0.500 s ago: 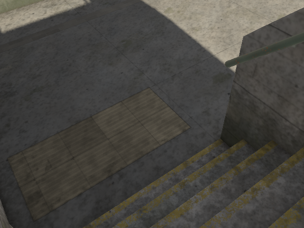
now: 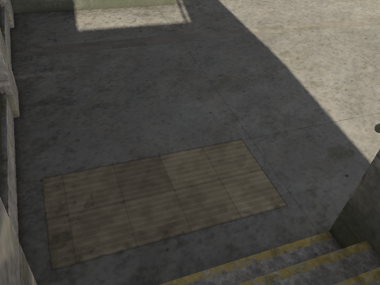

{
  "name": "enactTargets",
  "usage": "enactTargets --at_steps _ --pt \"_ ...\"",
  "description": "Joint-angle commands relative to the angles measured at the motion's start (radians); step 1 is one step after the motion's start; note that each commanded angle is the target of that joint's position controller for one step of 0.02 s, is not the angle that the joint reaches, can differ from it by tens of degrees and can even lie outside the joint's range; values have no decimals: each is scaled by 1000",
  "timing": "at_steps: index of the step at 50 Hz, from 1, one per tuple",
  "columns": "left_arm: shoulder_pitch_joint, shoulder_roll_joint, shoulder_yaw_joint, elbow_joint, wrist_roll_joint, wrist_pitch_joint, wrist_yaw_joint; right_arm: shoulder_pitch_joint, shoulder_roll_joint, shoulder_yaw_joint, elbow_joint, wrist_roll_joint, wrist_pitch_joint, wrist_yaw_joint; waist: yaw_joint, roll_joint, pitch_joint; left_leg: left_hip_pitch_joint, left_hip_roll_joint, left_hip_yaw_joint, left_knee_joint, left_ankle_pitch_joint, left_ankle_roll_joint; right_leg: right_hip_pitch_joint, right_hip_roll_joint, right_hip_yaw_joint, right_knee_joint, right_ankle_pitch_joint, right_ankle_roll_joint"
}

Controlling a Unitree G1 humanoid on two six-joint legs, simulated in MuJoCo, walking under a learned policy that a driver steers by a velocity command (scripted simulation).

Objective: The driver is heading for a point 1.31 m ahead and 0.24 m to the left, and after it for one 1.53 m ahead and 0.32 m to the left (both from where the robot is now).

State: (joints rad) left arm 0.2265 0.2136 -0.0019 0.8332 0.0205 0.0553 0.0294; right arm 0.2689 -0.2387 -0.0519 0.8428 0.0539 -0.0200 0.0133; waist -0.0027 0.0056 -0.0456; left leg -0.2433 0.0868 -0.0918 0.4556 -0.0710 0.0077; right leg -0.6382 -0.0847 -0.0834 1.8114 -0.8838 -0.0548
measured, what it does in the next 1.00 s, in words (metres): steps on the spot, turning left: right foot 0.23 m higher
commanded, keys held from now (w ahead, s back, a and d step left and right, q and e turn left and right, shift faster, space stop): q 0.38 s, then no key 0.20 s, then w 0.42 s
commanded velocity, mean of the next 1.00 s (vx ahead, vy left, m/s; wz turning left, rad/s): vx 0.12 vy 0.00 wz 0.33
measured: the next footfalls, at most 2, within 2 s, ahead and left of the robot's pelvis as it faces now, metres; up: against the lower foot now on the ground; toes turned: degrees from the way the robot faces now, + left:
right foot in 0.52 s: +0.02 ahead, -0.15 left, +0.23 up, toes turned +15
left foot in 1.08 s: +0.10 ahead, +0.11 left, +0.00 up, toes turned +16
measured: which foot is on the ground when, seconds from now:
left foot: down 0.00-0.52, up 0.54-1.00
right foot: up 0.00-0.50, down 0.52-1.00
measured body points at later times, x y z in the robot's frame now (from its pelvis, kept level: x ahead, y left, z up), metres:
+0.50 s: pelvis +0.02 -0.04 -0.01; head +0.00 -0.03 +0.44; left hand +0.27 +0.17 -0.03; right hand +0.08 -0.31 -0.12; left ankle +0.04 +0.13 -0.76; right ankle +0.00 -0.15 -0.49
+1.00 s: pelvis +0.05 -0.01 +0.09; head +0.07 -0.04 +0.54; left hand -0.08 +0.21 -0.04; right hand +0.29 -0.16 -0.04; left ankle +0.12 +0.13 -0.62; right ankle -0.02 -0.16 -0.53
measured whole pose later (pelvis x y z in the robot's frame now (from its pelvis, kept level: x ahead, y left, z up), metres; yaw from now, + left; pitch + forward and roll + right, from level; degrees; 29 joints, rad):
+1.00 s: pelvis +0.05 -0.01 +0.09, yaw +16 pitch +0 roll +0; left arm 0.47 0.22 0.00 0.96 0.05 -0.04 0.02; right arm 0.09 -0.19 -0.05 0.79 0.00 0.02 -0.02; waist 0.10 0.07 0.00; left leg -0.52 -0.06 -0.09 0.69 0.49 -0.03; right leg -0.40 -0.01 0.00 1.30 -0.89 -0.05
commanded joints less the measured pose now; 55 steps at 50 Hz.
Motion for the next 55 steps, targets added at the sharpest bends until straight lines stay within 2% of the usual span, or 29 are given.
enactTargets --at_steps 1,2,3,4,6,10,16,19,20,23,25,26,27,28,29,30,32,33,36,39,42,45,48,50,51,52,53,54,55 --pt "-108 7 0 -162 10 -6 2 279 -217 -47 35 25 -7 5 -86 362 131 238 212 -486 10 255 173 -667 79 -48 378 -33 9" --pt "-153 24 14 -143 44 10 17 268 -133 -15 19 15 -16 4 -77 223 150 210 104 -352 121 437 127 -653 73 -14 394 1 10" --pt "-135 -63 -17 -189 13 -10 26 188 -239 -44 -10 -9 -5 -19 -76 366 18 184 207 -588 15 199 239 -639 82 44 407 81 28" --pt "-202 -47 -18 -207 8 -6 35 124 -251 -38 -61 -35 -9 -35 -70 341 18 75 205 -596 -54 66 277 -604 82 60 453 234 47" --pt "-213 -50 -17 -198 27 14 44 77 -172 -11 -75 -42 4 -35 -44 269 5 -10 145 -510 -65 61 289 -522 129 59 507 255 69" --pt "-303 -60 -35 -253 39 17 54 190 -135 -3 -71 -54 -6 -60 -70 83 1 91 122 -464 7 286 323 -571 147 88 520 359 102" --pt "-386 -63 -43 -348 -1 29 43 289 -137 -2 -96 -69 4 -111 -107 127 -40 250 105 -513 -5 483 377 -593 170 111 540 205 138" --pt "-391 -78 -50 -364 -11 27 39 299 -158 -6 -116 -78 9 -93 -106 130 -37 230 123 -497 -84 637 386 -477 159 83 430 53 108" --pt "-377 -60 -44 -353 2 23 33 299 -171 -12 -111 -80 10 -95 -109 124 -69 246 118 -440 -101 669 373 -410 145 71 374 29 93" --pt "-313 -50 -58 -364 -1 20 11 212 -202 -24 -125 -64 32 -106 -78 187 -78 126 92 -304 -235 565 297 -113 123 -6 73 1 46" --pt "-139 -57 -73 -346 -21 11 -10 68 -209 -38 -147 -25 33 -100 -3 283 -63 -185 66 -228 -301 588 254 298 149 -17 -142 -53 -33" --pt "-4 -10 -51 -311 -12 8 -15 44 -192 -42 -142 -17 29 -94 71 186 -27 -289 44 -191 -159 640 216 412 158 74 -350 -106 -76" --pt "181 79 -31 -251 13 -5 -15 -1 -139 -49 -192 -18 20 -74 163 -264 88 -655 -74 -149 217 195 153 522 59 401 -632 108 -122" --pt "340 104 -27 -189 17 -6 9 -252 -189 -77 -311 -32 21 -45 292 -452 260 -1081 -174 -234 281 -779 85 431 -122 1003 -1160 -81 -180" --pt "362 97 -27 -163 28 -16 27 -230 -214 -97 -308 -51 3 -49 261 -333 294 -1105 -156 -488 260 -701 63 385 -121 1225 -1232 -80 -226" --pt "210 108 -13 -145 44 -19 28 -109 -107 -73 -271 -27 -15 -61 110 -383 251 -1157 -188 -503 299 -524 37 420 -148 1147 -1188 -95 -260" --pt "12 73 -13 -129 42 -40 16 -77 -40 -55 -215 -51 -6 -97 -33 -363 55 -852 -239 -395 653 -50 -9 110 -144 863 -1020 -14 -275" --pt "20 50 -18 -111 33 -47 3 -93 -44 -60 -190 -56 17 -103 -40 -196 27 -720 -296 -342 816 45 -26 -55 -106 761 -1019 -123 -205" --pt "-94 81 -20 -81 -11 -64 -13 -60 -2 -31 -175 -64 74 -91 -170 -54 38 -511 -306 -174 1010 204 -57 -249 -78 551 -1029 -70 -94" --pt "44 90 -25 -19 -18 -79 -15 -122 -1 -11 -151 -74 74 -73 -108 25 110 -459 -267 -96 928 305 -59 -191 -51 425 -1006 15 -91" --pt "253 119 -4 67 10 -105 -11 -227 -2 -10 -143 -91 66 -58 34 -60 177 -705 -263 -82 721 271 -52 167 -10 383 -962 83 -117" --pt "328 122 17 100 39 -108 -3 -343 -11 -15 -163 -75 36 -43 136 -113 154 -611 -227 -47 374 408 -62 295 7 344 -925 147 -152" --pt "197 90 20 111 33 -101 3 -229 25 -8 -106 -41 33 -23 65 -175 78 -228 -148 17 218 635 -45 146 7 251 -789 161 -148" --pt "199 63 18 123 31 -91 -8 -68 17 -4 -27 -40 26 -28 36 -136 59 -32 -118 64 118 657 -27 116 24 192 -624 250 -128" --pt "148 112 36 128 41 -79 -12 74 -21 -17 17 -47 38 -33 -38 -185 38 88 -81 70 59 591 -11 104 19 198 -498 378 -130" --pt "219 110 42 142 52 -54 -15 86 -69 -30 21 -43 48 -35 -4 -97 96 158 -79 121 -142 440 -6 100 50 157 -443 531 -131" --pt "282 111 47 156 67 -33 -6 112 -53 -32 50 -53 43 -42 25 -37 160 230 -14 37 -363 338 24 74 70 179 -302 606 -144" --pt "266 104 55 159 71 -28 -12 246 -48 -29 86 -68 30 -35 -39 43 109 470 42 -1 -259 454 39 -125 124 141 -41 324 -150" --pt "311 22 43 109 46 -47 -25 325 -98 -21 116 -81 3 -18 -1 199 10 720 121 -49 198 856 50 -443 156 103 140 -73 -123"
